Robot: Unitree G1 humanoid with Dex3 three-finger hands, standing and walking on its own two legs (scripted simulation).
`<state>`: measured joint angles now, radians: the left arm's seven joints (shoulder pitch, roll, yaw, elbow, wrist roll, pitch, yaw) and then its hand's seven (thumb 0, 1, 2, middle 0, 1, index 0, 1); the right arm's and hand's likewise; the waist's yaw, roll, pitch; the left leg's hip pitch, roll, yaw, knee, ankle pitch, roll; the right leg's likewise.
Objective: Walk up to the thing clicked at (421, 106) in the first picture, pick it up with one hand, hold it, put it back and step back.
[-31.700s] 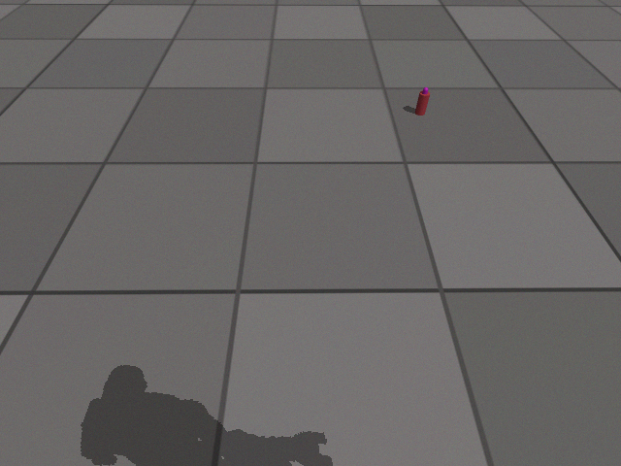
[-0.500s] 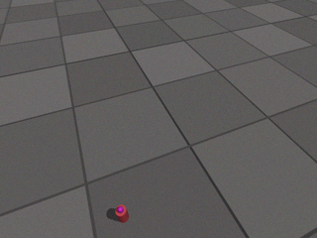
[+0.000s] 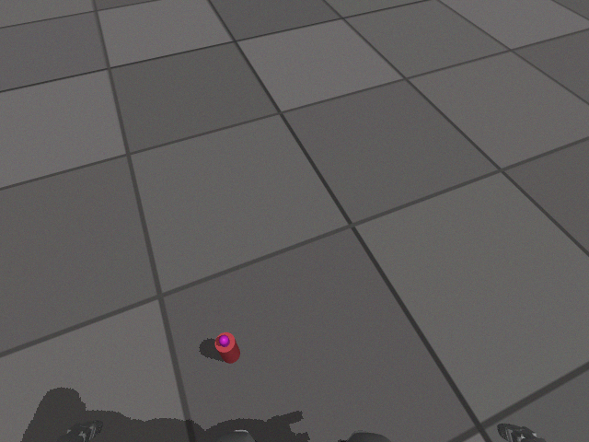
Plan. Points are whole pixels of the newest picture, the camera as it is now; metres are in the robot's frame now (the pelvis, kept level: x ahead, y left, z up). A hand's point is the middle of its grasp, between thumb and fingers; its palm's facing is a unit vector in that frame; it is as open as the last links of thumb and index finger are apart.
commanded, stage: step back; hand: left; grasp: from the side
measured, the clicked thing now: (227, 346) +0.43 +0.22 -0.68
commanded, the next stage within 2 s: none
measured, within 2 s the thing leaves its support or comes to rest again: neither
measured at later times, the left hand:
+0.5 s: hand out of the picture +0.04 +0.30 -0.16, palm faces -0.11 -0.92 -0.37, open 7.4 cm
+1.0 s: hand out of the picture -0.08 +0.31 -0.15, palm faces -0.04 -0.93 -0.37, open 7.4 cm
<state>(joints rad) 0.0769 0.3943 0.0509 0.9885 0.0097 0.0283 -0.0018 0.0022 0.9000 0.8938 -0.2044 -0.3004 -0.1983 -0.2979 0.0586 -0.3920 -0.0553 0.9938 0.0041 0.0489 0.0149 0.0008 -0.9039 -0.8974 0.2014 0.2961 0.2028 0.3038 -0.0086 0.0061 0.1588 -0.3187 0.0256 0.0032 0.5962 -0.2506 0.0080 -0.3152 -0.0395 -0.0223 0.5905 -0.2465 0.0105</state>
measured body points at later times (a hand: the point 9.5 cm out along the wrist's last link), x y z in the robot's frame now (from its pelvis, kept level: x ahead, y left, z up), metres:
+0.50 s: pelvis -0.09 +0.04 +0.00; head -0.01 +0.05 +0.44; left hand +0.04 +0.34 -0.14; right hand -0.03 -0.28 -0.12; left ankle -0.06 +0.14 -0.73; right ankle -0.12 -0.10 -0.68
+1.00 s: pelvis -0.21 +0.05 +0.00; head -0.16 +0.07 +0.44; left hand -0.07 +0.36 -0.13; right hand -0.13 -0.27 -0.11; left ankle -0.19 +0.16 -0.73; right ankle -0.18 -0.09 -0.67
